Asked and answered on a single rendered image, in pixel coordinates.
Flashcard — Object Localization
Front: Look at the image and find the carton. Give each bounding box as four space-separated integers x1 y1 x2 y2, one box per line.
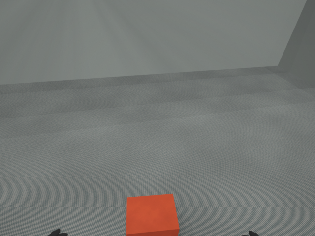
126 194 179 236

